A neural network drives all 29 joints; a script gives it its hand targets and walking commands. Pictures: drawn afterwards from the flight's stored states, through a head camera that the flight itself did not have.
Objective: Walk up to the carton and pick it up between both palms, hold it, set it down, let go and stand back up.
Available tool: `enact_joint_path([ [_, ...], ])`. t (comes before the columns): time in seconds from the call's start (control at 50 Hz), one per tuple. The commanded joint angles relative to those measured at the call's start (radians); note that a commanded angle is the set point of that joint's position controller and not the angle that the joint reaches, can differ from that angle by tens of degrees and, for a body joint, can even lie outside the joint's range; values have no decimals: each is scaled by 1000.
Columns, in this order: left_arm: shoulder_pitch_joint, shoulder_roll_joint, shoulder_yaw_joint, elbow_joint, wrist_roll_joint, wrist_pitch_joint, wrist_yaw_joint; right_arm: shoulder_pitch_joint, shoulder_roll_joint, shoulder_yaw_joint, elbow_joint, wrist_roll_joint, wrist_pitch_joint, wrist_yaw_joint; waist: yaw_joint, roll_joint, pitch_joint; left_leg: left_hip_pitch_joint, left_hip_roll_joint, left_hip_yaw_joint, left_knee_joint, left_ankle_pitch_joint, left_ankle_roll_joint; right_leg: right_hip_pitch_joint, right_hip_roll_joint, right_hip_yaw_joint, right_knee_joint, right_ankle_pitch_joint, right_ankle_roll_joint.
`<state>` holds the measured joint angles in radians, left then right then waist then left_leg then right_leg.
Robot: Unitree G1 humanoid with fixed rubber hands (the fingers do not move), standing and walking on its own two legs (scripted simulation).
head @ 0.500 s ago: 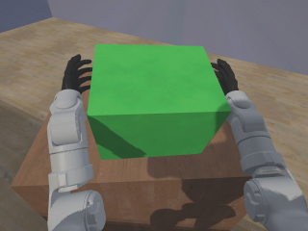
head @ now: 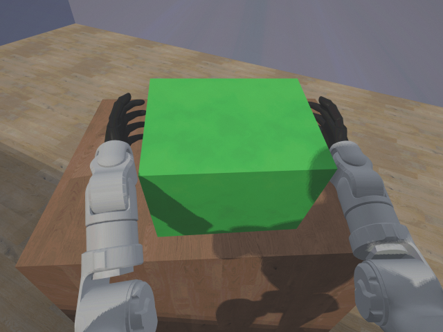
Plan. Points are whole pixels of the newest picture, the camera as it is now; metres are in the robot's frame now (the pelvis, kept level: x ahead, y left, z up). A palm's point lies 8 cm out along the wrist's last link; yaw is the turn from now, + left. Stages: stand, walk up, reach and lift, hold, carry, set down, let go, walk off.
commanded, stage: set down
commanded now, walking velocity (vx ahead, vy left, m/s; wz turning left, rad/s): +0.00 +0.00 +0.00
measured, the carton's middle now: (227, 157) +0.40 +0.00 +0.13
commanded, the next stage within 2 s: none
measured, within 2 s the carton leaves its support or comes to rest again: rests again in 1.66 s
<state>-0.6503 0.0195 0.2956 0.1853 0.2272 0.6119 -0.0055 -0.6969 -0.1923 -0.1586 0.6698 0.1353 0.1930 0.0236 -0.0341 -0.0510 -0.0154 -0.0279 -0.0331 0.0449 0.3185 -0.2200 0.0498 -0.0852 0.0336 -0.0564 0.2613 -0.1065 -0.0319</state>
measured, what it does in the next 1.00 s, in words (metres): stands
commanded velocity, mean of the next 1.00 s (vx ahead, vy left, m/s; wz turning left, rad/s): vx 0.00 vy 0.00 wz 0.00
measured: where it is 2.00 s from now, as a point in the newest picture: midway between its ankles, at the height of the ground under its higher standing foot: outside the picture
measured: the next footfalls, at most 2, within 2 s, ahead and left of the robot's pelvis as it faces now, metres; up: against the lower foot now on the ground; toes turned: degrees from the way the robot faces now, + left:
none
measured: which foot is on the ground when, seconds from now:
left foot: down 0.00-1.00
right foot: down 0.00-1.00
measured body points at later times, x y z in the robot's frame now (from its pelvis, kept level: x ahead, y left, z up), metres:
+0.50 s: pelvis +0.01 +0.00 +0.00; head -0.01 +0.03 +0.45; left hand +0.40 +0.18 +0.16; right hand +0.41 -0.19 +0.14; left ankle -0.02 +0.08 -0.75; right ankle +0.03 -0.10 -0.75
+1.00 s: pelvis +0.02 +0.00 +0.00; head +0.02 +0.03 +0.45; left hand +0.42 +0.18 +0.14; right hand +0.44 -0.19 +0.13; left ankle -0.02 +0.08 -0.75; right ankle +0.03 -0.10 -0.75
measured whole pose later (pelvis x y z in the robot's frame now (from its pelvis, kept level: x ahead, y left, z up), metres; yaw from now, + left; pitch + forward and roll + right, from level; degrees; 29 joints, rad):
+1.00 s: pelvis +0.02 +0.00 +0.00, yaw +0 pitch -1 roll -1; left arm -0.66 -0.02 0.31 0.44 0.22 0.37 0.06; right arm -0.75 -0.22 -0.25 0.91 0.03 0.06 0.11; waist 0.01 -0.04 -0.01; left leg -0.06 -0.03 0.04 0.31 -0.24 0.05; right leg -0.12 0.03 -0.06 0.26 -0.13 -0.03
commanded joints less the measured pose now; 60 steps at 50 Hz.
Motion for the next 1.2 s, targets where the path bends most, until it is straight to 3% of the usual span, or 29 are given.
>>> enact_joint_path([
  [0.0, -535, -314, -263, 2, -89, -51, -75, -678, 297, 190, -115, -13, -54, 172, 75, 82, -312, -109, 47, -19, -75, 247, -76, 228, -9, 5, 17, 67, 8],
  [0.04, -539, -339, -282, -47, -108, -58, -88, -688, 326, 202, -189, -8, -68, 172, 70, 35, -339, -89, 49, -27, -62, 308, -78, 258, -7, -2, 18, 118, 7],
  [0.12, -551, -365, -325, -66, -118, -72, -71, -743, 285, 194, -184, 5, -89, 195, 80, 110, -383, -54, 65, -39, -50, 383, -112, 206, 5, -10, 27, 102, 0],
  [0.18, -632, -403, -366, -90, -147, -97, -53, -767, 299, 195, -191, 0, -109, 199, 71, 102, -430, -22, 66, -42, -20, 442, -114, 170, 8, -16, 31, 105, -8],
  [0.22, -572, -365, -346, -16, -141, -102, -51, -811, 311, 219, -242, 10, -113, 200, 104, 88, -423, -25, 52, -27, -11, 429, -96, 186, 0, 6, 13, 139, 2],
  [0.26, -561, -346, -280, 12, -119, -105, -57, -760, 319, 209, -192, -6, -101, 195, 112, 28, -351, -105, 48, -10, -35, 380, -86, 243, 6, 5, 34, 167, 18],
  [0.34, -530, -319, -184, 93, -66, -85, -73, -680, 272, 149, -11, -49, -74, 205, 94, 31, -237, -141, 57, -9, -85, 261, -75, 219, -7, 1, 15, 77, 13],
  [0.36, -534, -326, -214, 86, -68, -96, -72, -714, 280, 146, -60, -56, -87, 210, 90, 42, -284, -135, 56, -17, -81, 266, -75, 229, -14, 1, 24, 116, 16],
  [0.38, -516, -328, -212, 42, -85, -109, -67, -718, 320, 170, -104, -56, -100, 209, 128, 32, -323, -124, 53, -1, -68, 327, -78, 250, -7, 10, 31, 176, 18],
  [0.42, -613, -392, -342, -64, -140, -143, -45, -777, 319, 194, -170, -8, -142, 216, 85, 101, -461, -43, 64, -36, -7, 504, -117, 224, 6, -1, 54, 237, 12],
  [0.48, -594, -410, -354, -7, -162, -176, -30, -818, 318, 192, -245, -28, -169, 212, 91, 54, -527, -70, 61, -35, -1, 496, -105, 233, 14, -8, 52, 276, 12],
  [0.5, -625, -440, -388, -51, -156, -183, -20, -788, 319, 166, -181, -35, -166, 217, 82, 102, -539, -4, 72, -44, 15, 562, -124, 154, 15, -4, 44, 239, 8],
  [0.52, -548, -432, -377, -24, -155, -179, -19, -783, 311, 188, -229, -33, -174, 215, 89, 81, -525, 18, 81, -60, 26, 606, -123, 160, 14, -7, 43, 273, 0],
  [0.56, -533, -351, -279, 96, -97, -164, -32, -709, 276, 127, -53, -67, -140, 226, 104, 71, -384, -30, 76, -26, -14, 464, -104, 131, 4, -2, 15, 156, 3],
  [0.58, -545, -359, -293, 25, -106, -178, -25, -719, 281, 146, -62, -59, -149, 232, 119, 74, -427, -26, 72, -20, -11, 489, -105, 162, 3, -1, 32, 195, 5],
  [0.6, -547, -323, -201, 127, -63, -157, -30, -702, 270, 131, 25, -67, -124, 234, 134, 65, -312, -82, 64, -4, -35, 387, -90, 153, -2, 5, 22, 137, 11],
  [0.68, -483, -325, -159, 158, -37, -147, -53, -657, 290, 121, 41, -92, -119, 237, 132, 49, -286, -135, 52, 7, -60, 334, -77, 221, -11, 7, 28, 209, 24],
  [0.76, -617, -377, -305, 7, -119, -219, -37, -732, 305, 117, -66, -86, -182, 238, 93, 43, -453, -96, 67, -14, -22, 484, -104, 245, 0, -1, 66, 314, 24],
  [0.84, -624, -400, -315, 73, -123, -281, 2, -793, 340, 164, -116, -83, -229, 232, 134, 86, -629, -127, 51, -7, 19, 511, -94, 210, -7, 19, 72, 366, 16],
  [0.88, -603, -394, -309, 112, -121, -302, 16, -783, 304, 119, -102, -110, -242, 238, 128, 55, -614, -94, 70, -20, 19, 512, -94, 169, -2, 9, 70, 337, 13],
  [0.92, -499, -354, -202, 248, -62, -278, -3, -738, 278, 89, 20, -144, -214, 236, 153, 43, -422, -84, 72, -5, -2, 501, -89, 151, -11, 14, 48, 275, 12],
  [0.94, -495, -336, -184, 259, -37, -259, -5, -691, 232, 55, 79, -161, -202, 237, 121, 73, -378, -70, 81, -15, -18, 472, -94, 121, -9, 1, 31, 188, 2],
  [0.98, -497, -346, -163, 239, -27, -248, -19, -633, 242, 34, 171, -167, -176, 257, 129, 65, -317, -61, 93, -7, -36, 436, -92, 91, -4, -15, 15, 106, -4],
  [1.02, -494, -366, -194, 168, -41, -252, -21, -665, 270, 74, 61, -149, -197, 251, 131, 48, -407, -52, 86, -6, -8, 548, -102, 145, -4, -16, 37, 260, 9],
  [1.04, -519, -378, -217, 169, -44, -265, -23, -634, 278, 62, 116, -172, -196, 249, 99, 61, -408, -49, 81, -9, -9, 535, -105, 137, -7, -16, 30, 227, 10],
  [1.06, -540, -362, -218, 179, -50, -281, -21, -693, 303, 80, 42, -150, -217, 249, 134, 55, -441, -86, 72, -4, -1, 528, -98, 171, -14, 2, 44, 306, 14],
  [1.12, -597, -417, -294, 108, -103, -344, -2, -714, 332, 107, 2, -134, -267, 243, 120, 83, -580, -54, 77, -11, 52, 680, -123, 168, 0, 2, 83, 407, 12],
  [1.16, -577, -397, -296, 169, -103, -367, 3, -736, 339, 104, -20, -159, -284, 240, 129, 43, -605, -114, 71, -8, 40, 606, -113, 189, -9, 9, 80, 419, 16],
  [1.18, -557, -387, -248, 210, -61, -363, -2, -692, 326, 93, 38, -175, -271, 241, 117, 74, -517, -104, 74, -10, 29, 600, -115, 182, -11, 5, 79, 385, 17],
])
